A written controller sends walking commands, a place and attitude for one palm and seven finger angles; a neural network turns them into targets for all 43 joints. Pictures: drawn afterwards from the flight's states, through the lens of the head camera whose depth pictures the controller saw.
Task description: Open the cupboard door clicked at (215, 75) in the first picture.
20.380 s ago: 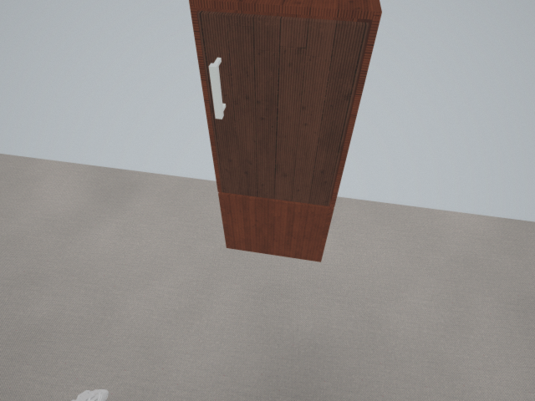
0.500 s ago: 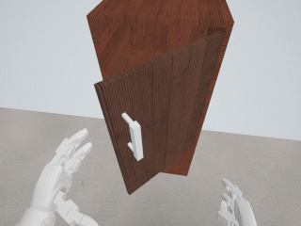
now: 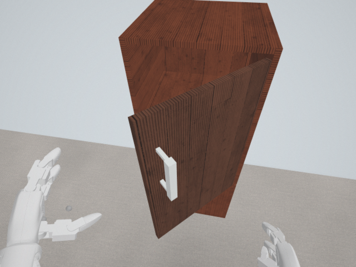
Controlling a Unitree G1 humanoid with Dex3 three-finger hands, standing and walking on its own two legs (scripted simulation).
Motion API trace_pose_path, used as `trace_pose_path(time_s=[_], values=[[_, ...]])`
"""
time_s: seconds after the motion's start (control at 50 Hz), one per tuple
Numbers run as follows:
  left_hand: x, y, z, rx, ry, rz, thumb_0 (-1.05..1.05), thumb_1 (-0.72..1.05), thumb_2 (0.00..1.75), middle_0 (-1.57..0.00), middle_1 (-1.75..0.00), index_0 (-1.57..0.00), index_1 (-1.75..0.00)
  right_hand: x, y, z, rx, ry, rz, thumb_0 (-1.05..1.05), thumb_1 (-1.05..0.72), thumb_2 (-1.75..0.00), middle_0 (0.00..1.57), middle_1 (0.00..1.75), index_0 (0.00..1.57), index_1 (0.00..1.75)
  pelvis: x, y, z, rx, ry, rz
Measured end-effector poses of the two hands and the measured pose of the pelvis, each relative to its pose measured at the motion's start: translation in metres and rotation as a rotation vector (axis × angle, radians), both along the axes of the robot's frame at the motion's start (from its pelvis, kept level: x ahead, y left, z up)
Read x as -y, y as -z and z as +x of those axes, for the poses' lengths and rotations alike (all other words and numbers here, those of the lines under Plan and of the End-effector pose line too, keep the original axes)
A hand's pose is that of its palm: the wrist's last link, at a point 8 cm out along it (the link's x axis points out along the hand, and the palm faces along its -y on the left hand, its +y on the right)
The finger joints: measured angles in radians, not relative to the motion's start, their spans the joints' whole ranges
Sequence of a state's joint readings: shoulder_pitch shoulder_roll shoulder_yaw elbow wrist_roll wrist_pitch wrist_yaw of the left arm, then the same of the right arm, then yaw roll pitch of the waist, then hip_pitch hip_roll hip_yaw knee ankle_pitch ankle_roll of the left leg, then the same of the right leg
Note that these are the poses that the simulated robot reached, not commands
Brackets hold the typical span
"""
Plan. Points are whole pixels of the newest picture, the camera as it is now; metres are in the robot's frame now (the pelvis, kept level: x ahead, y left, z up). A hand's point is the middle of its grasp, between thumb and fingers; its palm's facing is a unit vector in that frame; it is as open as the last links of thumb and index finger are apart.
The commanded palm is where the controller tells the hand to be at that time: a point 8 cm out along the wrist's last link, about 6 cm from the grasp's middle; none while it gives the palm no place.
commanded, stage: draw the hand back to the body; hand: left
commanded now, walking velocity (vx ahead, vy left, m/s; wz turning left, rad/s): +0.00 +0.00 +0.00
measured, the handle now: (166, 174) +0.31 +0.07 +0.05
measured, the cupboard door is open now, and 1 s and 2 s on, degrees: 46 46 46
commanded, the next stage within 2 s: step back with the hand held close in 0.74 s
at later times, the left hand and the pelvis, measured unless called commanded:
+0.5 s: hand (42, 188) +0.19 +0.26 +0.16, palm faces +0.47 -0.79 -0.40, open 7.9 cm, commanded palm +0.14 +0.29 +0.17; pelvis +0.00 -0.01 +0.01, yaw -1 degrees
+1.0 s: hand (47, 190) +0.18 +0.24 +0.17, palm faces +0.43 -0.78 -0.45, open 7.4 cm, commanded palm +0.12 +0.28 +0.18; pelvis -0.02 -0.02 +0.01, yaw +0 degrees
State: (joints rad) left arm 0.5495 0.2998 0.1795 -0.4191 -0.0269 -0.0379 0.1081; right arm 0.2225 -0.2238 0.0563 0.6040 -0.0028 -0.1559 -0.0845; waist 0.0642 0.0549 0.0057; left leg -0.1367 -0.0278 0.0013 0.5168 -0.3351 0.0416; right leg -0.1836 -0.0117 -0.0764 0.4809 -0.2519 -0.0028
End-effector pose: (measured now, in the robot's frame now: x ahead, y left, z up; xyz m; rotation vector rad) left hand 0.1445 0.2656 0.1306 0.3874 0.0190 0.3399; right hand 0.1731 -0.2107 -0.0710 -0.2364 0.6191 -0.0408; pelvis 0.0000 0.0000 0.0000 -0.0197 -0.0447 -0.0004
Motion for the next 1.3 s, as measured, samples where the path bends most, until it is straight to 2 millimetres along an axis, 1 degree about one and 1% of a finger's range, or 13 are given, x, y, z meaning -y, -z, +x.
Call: trace_pose_path(time_s=[0.08,0.18,0.38,0.46,0.54,0.62,0.76,0.88,0.96,1.06,1.16,1.22,1.3], values=[[-0.008,-0.01,0.003,0.026,-0.029,0.029,0.0,0.11,0.56,-0.18,-0.3,-0.18,-0.3,-0.001,0.0,0.002,-0.015,-0.002,0.004,0.01,-0.9,-0.9,0.2,0.3,0.2,0.3,-0.001,-0.003,0.002,0.012,0.002,0.003],[-0.014,-0.024,0.006,0.071,-0.042,0.056,0.0,0.28,0.64,-0.18,-0.3,-0.19,-0.3,0.0,-0.002,0.006,-0.016,-0.001,0.01,0.01,-0.9,-0.89,0.2,0.3,0.2,0.3,0.0,-0.005,0.003,0.022,0.006,0.005],[-0.025,-0.048,0.004,0.149,-0.082,0.112,0.01,0.63,0.79,-0.2,-0.3,-0.2,-0.3,0.008,-0.004,0.007,-0.022,0.012,0.017,0.01,-0.9,-0.9,0.2,0.3,0.2,0.3,0.005,-0.007,0.001,0.038,0.011,0.007],[-0.027,-0.05,0.002,0.162,-0.104,0.111,0.01,0.75,0.84,-0.2,-0.3,-0.2,-0.3,0.012,-0.003,0.004,-0.031,0.019,0.019,0.01,-0.91,-0.9,0.2,0.3,0.2,0.3,0.007,-0.008,-0.002,0.043,0.012,0.008],[-0.021,-0.046,0.001,0.15,-0.096,0.094,0.02,0.82,0.87,-0.2,-0.3,-0.2,-0.3,0.017,-0.001,-0.002,-0.041,0.024,0.017,0.01,-0.91,-0.9,0.2,0.3,0.2,0.3,0.01,-0.008,-0.004,0.044,0.012,0.009],[-0.015,-0.043,-0.002,0.139,-0.083,0.088,0.02,0.86,0.89,-0.21,-0.3,-0.21,-0.3,0.022,0.0,-0.007,-0.046,0.032,0.013,0.01,-0.91,-0.9,0.2,0.3,0.2,0.3,0.013,-0.008,-0.007,0.048,0.013,0.01],[-0.01,-0.047,-0.005,0.152,-0.079,0.105,0.02,0.88,0.9,-0.21,-0.3,-0.21,-0.3,0.028,0.002,-0.013,-0.042,0.042,0.019,0.01,-0.91,-0.9,0.2,0.3,0.2,0.3,0.018,-0.008,-0.01,0.054,0.014,0.011],[-0.007,-0.046,-0.006,0.15,-0.079,0.102,0.02,0.89,0.9,-0.21,-0.3,-0.21,-0.3,0.031,0.003,-0.016,-0.041,0.046,0.022,0.01,-0.91,-0.9,0.2,0.3,0.2,0.3,0.022,-0.008,-0.013,0.054,0.016,0.011],[-0.01,-0.053,-0.004,0.176,-0.065,0.148,0.02,0.89,0.9,-0.21,-0.3,-0.21,-0.3,0.035,0.0,-0.019,-0.047,0.058,0.019,0.01,-0.91,-0.9,0.2,0.3,0.2,0.3,0.023,-0.008,-0.016,0.016,0.007,0.003],[-0.01,-0.05,-0.002,0.141,-0.018,0.178,0.02,0.89,0.9,-0.21,-0.3,-0.21,-0.3,0.043,0.0,-0.027,-0.069,0.105,-0.006,0.01,-0.91,-0.89,0.2,0.3,0.2,0.3,0.018,-0.007,-0.022,-0.029,0.013,0.003],[-0.013,-0.044,-0.007,0.105,0.027,0.193,0.02,0.89,0.9,-0.21,-0.3,-0.21,-0.3,0.049,0.0,-0.042,-0.094,0.158,-0.034,0.01,-0.91,-0.9,0.2,0.3,0.2,0.3,0.009,-0.005,-0.032,-0.047,0.02,0.011],[-0.019,-0.044,-0.014,0.109,0.037,0.206,0.02,0.89,0.9,-0.21,-0.3,-0.21,-0.3,0.047,-0.001,-0.051,-0.099,0.177,-0.044,0.01,-0.91,-0.9,0.2,0.3,0.2,0.3,0.005,-0.003,-0.04,-0.05,0.023,0.013],[-0.027,-0.045,-0.027,0.138,0.04,0.22,0.02,0.89,0.9,-0.21,-0.3,-0.21,-0.3,0.04,-0.003,-0.065,-0.095,0.179,-0.055,0.01,-0.91,-0.9,0.2,0.3,0.2,0.3,-0.002,0.0,-0.053,-0.049,0.025,0.014]])
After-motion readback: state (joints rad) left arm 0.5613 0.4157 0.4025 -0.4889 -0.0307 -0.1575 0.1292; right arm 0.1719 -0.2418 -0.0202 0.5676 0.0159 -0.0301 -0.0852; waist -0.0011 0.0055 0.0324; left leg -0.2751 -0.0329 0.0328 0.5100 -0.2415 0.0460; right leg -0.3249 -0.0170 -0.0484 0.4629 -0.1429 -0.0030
